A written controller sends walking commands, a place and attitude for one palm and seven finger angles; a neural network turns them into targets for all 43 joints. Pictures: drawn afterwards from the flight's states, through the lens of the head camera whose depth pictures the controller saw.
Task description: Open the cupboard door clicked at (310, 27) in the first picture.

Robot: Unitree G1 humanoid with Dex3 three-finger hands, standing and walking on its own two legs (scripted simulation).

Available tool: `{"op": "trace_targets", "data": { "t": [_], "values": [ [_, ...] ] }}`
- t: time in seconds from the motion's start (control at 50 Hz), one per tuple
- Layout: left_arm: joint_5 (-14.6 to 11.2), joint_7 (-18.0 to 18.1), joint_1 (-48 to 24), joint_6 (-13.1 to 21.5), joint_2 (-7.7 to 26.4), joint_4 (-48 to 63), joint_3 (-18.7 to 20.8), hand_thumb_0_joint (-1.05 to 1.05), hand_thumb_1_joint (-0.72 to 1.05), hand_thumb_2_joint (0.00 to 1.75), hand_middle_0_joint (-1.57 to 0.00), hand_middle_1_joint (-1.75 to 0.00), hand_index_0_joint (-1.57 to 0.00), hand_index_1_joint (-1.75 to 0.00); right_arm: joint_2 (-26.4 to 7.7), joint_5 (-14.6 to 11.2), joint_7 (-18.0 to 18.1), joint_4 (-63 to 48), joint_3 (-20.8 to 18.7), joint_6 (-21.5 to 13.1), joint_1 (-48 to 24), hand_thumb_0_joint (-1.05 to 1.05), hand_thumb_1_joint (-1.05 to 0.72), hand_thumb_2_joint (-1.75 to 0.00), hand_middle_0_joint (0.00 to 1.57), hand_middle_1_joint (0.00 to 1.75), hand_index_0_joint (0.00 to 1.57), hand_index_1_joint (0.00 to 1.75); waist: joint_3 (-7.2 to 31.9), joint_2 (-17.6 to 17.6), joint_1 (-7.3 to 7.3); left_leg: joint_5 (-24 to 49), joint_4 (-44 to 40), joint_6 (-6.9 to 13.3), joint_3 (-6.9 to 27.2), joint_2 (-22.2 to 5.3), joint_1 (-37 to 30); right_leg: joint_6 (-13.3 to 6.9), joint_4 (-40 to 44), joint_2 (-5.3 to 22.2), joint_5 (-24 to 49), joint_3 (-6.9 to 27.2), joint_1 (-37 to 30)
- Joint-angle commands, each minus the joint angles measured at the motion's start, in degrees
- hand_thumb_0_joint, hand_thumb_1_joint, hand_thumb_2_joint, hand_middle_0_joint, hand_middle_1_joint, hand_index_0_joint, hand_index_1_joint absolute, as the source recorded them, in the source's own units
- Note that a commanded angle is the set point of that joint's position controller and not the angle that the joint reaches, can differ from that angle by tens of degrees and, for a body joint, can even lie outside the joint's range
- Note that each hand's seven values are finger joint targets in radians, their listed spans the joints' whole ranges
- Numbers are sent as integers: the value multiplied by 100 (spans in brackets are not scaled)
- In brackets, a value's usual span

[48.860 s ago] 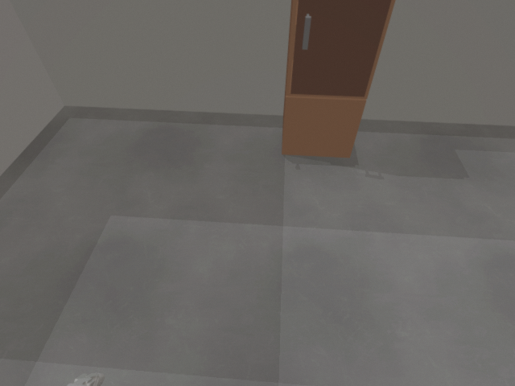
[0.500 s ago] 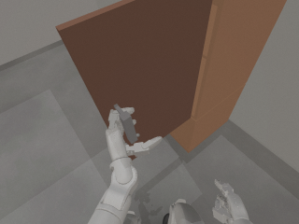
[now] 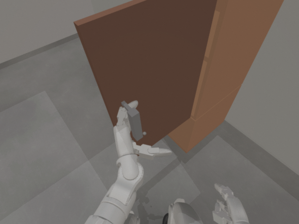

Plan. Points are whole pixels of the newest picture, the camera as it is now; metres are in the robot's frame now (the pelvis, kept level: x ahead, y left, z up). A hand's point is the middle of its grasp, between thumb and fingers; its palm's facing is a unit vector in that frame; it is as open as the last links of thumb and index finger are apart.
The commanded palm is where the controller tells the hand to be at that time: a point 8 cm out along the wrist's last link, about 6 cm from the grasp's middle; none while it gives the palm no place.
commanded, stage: slide the hand sideways off the handle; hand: left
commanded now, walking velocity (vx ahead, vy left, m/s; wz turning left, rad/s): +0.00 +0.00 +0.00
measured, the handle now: (131, 121) +0.39 +0.06 +0.04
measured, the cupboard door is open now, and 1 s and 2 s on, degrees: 89 91 91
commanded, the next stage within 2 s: draw the hand back to the body in 1.16 s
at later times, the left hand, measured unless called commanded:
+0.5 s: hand (138, 147) +0.30 +0.04 +0.05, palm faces -0.19 -0.98 -0.01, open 16.3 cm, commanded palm +0.27 +0.10 +0.05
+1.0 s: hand (116, 164) +0.26 +0.09 +0.05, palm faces -0.11 -0.99 +0.00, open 16.2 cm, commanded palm +0.23 +0.15 +0.05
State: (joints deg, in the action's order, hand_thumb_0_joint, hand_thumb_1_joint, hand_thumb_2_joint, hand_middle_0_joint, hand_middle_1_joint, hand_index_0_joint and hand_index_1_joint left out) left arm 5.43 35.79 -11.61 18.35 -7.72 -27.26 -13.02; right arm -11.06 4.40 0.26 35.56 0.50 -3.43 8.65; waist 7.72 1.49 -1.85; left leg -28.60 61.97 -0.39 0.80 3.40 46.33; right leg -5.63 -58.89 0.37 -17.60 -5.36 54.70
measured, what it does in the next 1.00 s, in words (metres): shifts its weight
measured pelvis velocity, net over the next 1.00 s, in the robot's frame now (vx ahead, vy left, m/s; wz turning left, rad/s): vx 0.06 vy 0.02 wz -0.01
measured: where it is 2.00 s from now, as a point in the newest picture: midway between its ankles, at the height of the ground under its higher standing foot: outside the picture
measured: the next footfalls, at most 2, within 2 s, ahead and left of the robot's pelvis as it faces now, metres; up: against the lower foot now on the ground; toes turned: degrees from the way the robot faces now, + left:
none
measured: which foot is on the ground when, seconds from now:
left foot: down 0.00-1.00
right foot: down 0.00-1.00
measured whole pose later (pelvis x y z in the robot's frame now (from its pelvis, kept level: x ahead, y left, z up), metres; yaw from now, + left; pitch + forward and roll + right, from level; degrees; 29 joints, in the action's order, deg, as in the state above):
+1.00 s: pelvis +0.06 +0.02 -0.02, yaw +0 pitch +17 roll +0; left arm 0.5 0.1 30.9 21.1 3.7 13.2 -15.2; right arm -11.9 0.7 -1.0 21.2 1.1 -4.5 12.8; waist 9.1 2.1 1.5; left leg -37.8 68.4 1.8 0.8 3.7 47.4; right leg -3.8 -66.6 0.5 -26.9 -5.2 56.7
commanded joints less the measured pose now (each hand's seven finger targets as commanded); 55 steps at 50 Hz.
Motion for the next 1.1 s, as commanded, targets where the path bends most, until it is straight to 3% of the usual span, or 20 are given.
{"op": "trace_targets", "data": {
  "t": [0.0,0.02,0.06,0.1,0.14,0.18,0.22,0.26,0.32,0.36,0.46,0.58,0.62,0.7,0.72,0.78,0.96,0.98,1.08],
  "values": [
    [426,-1995,-2051,961,412,1647,-783,0,-50,30,-15,-30,-15,-30,-623,-95,65,-961,-130,-390,-15,0,-90,-90,20,30,20,30,1799,-651,-366,-224,-666,207,-27,33,536,339,1259,363,-1248,1205,-2415],
    [221,-2479,-2104,1044,422,1827,-867,0,-50,30,-15,-30,-15,-30,-643,-157,68,-1068,-120,-421,-9,0,-90,-90,20,30,20,30,1844,-379,-367,-212,-674,212,-32,39,470,299,1236,379,-1179,1259,-2477],
    [-373,-3206,-1674,988,312,1690,-790,0,-50,30,-15,-30,-15,-30,-644,-316,69,-1244,-87,-482,44,0,-90,-90,20,30,20,30,1615,-472,-279,-324,-806,189,15,35,438,298,1384,354,-1522,1257,-2468],
    [-945,-3408,-1496,831,-6,1779,-729,0,-50,30,-15,-30,-15,-30,-657,-418,72,-1412,-52,-542,31,0,-90,-90,20,30,20,30,1390,-721,-267,-451,-911,175,76,35,400,338,1485,294,-1838,1155,-2312],
    [-1181,-3318,-1004,732,74,1898,-423,0,-50,30,-15,-30,-15,-30,-707,-451,38,-1532,-60,-577,-5,0,-90,-90,20,30,20,30,1397,-841,-84,-416,-998,145,95,35,407,335,1410,263,-1882,1033,-2285],
    [-1075,-3090,-631,715,50,2069,-398,0,-50,30,-15,-30,-15,-30,-718,-413,-42,-1619,-73,-580,55,0,-90,-90,20,30,20,30,1358,-901,-17,-325,-1039,150,133,22,400,338,1237,234,-1638,875,-2174],
    [-782,-2861,-249,755,166,2160,-392,0,-50,30,-15,-30,-15,-30,-753,-370,-123,-1681,-101,-557,100,0,-90,-90,20,30,20,30,1314,-833,51,-221,-1069,155,183,-3,369,300,983,175,-1321,687,-1996],
    [-521,-2701,-71,815,138,2461,-532,0,-50,30,-15,-30,-15,-30,-740,-333,-201,-1730,-142,-527,174,0,-90,-90,20,30,20,30,1349,-688,32,-40,-1020,162,198,-44,274,283,777,161,-960,587,-1846],
    [-185,-2566,356,774,305,2669,-561,0,-50,30,-15,-30,-15,-30,-757,-312,-257,-1853,-174,-420,214,0,-90,-90,20,30,20,30,1452,-554,109,181,-965,152,210,-43,275,233,599,129,-677,545,-1833],
    [-118,-2535,610,708,227,2834,-653,0,-50,30,-15,-30,-15,-30,-705,-320,-260,-1895,-181,-354,285,0,-90,-90,20,30,20,30,1502,-507,98,374,-941,141,199,-59,179,237,561,115,-394,514,-1871],
    [-200,-2601,1500,572,362,3503,-608,0,-50,30,-15,-30,-15,-30,-645,-367,-209,-2059,-174,-230,321,0,-90,-90,20,30,20,30,1639,-627,167,885,-918,108,184,-68,31,242,498,80,285,496,-2207],
    [-208,-2733,2623,569,435,4195,-722,0,-50,30,-15,-30,-15,-30,-573,-373,-159,-2181,-139,-243,329,0,-90,-90,20,30,20,30,1422,-655,139,1203,-786,77,213,-94,3,265,363,65,725,481,-2167],
    [-144,-2783,2784,610,552,4435,-697,0,-50,30,-15,-30,-15,-30,-575,-365,-148,-2199,-137,-274,297,0,-90,-90,20,30,20,30,1417,-434,177,1322,-712,65,235,-71,42,238,261,72,807,479,-2109],
    [-161,-2977,3306,680,604,4738,-760,0,-50,30,-15,-30,-15,-30,-547,-345,-156,-2236,-155,-326,366,0,-90,-90,20,30,20,30,1464,-402,122,1501,-545,40,240,-82,6,273,142,74,998,476,-2006],
    [-157,-3022,3455,695,699,4839,-690,0,-50,30,-15,-30,-15,-30,-565,-357,-145,-2254,-157,-334,354,0,-90,-90,20,30,20,30,1523,-397,166,1646,-506,35,265,-78,7,256,67,57,1066,458,-1995],
    [-291,-3205,3825,699,815,4983,-584,0,-50,30,-15,-30,-15,-30,-561,-360,-133,-2299,-152,-354,372,0,-90,-90,20,30,20,30,1475,-556,154,1467,-437,52,239,-57,196,303,76,73,1102,519,-2102],
    [-635,-3671,4424,724,1199,5422,-154,0,-50,30,-15,-30,-15,-30,-602,-392,-46,-2357,-158,-455,348,0,-90,-90,20,30,20,30,1522,-477,148,1140,-175,95,204,-26,568,368,50,111,1011,721,-2160],
    [-701,-3727,4583,719,1301,5391,11,0,-50,30,-15,-30,-15,-30,-609,-406,-34,-2371,-164,-453,362,0,-90,-90,20,30,20,30,1475,-646,168,1042,-171,89,204,-25,689,385,81,117,936,762,-2241],
    [-919,-3997,4593,745,1492,5517,301,0,-50,30,-15,-30,-15,-30,-658,-430,19,-2401,-178,-505,277,0,-90,-90,20,30,20,30,1343,-613,117,550,4,107,147,-31,1024,436,259,173,217,1023,-2143]
  ]
}}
